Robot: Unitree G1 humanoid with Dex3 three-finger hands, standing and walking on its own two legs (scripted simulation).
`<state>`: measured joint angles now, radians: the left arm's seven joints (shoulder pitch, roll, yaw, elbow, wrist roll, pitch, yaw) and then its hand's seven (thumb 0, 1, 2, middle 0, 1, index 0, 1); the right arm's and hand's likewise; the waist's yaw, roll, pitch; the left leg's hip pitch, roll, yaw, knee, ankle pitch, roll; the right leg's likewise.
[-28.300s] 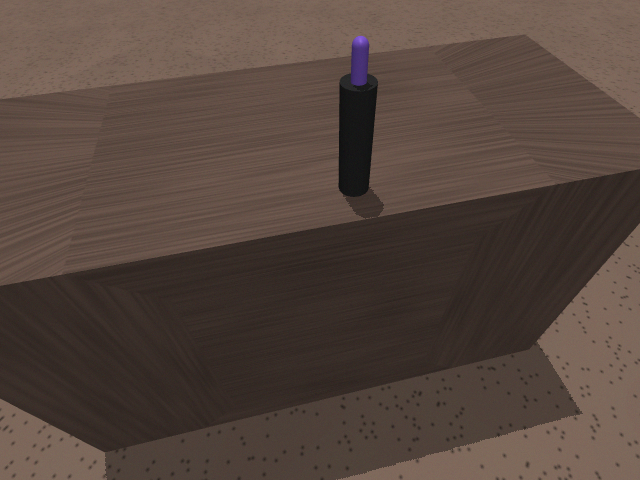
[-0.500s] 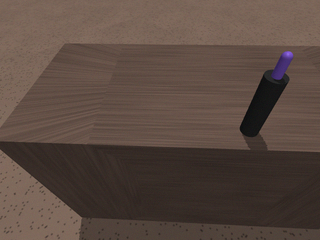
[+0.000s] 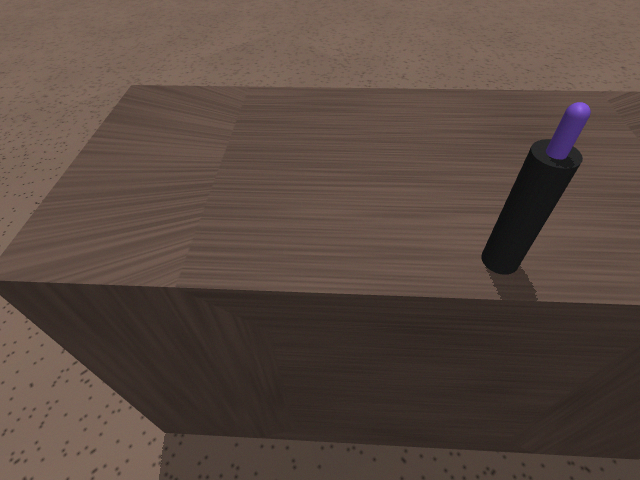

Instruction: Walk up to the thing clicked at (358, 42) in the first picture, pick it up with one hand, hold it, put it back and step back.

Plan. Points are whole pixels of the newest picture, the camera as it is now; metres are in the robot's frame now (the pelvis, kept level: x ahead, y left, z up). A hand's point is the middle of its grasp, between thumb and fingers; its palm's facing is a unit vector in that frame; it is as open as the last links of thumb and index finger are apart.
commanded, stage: stand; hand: right
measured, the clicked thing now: (532, 197) +0.41 -0.22 +0.14
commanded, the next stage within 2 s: step back in 0.64 s
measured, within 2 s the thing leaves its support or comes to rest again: neither
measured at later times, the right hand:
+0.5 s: hand out of the picture +0.07 -0.25 -0.16, palm faces -0.05 +0.94 -0.34, open 7.4 cm
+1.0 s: hand out of the picture +0.01 -0.24 -0.17, palm faces -0.06 +0.90 -0.43, open 7.4 cm
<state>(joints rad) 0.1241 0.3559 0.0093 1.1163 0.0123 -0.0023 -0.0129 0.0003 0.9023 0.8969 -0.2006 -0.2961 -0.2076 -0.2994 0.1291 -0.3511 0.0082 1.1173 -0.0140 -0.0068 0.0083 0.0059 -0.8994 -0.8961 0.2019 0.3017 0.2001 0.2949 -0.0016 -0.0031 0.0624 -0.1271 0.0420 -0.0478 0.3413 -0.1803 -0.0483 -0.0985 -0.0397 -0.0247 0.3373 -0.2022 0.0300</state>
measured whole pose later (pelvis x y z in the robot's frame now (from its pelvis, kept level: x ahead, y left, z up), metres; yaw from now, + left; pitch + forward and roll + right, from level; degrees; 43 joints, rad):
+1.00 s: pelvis -0.06 +0.04 -0.03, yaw +1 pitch -2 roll -1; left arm -0.01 0.41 0.07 0.91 0.01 0.07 0.02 0.00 0.90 0.90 -0.20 -0.30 -0.21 -0.30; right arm 0.14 -0.39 -0.06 0.96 -0.02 0.03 0.02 0.00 -0.90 -0.90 0.20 0.30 0.20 0.29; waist -0.02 -0.05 0.21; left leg -0.32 -0.02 -0.03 0.72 -0.36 0.03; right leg -0.42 0.01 0.13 0.90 -0.53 -0.01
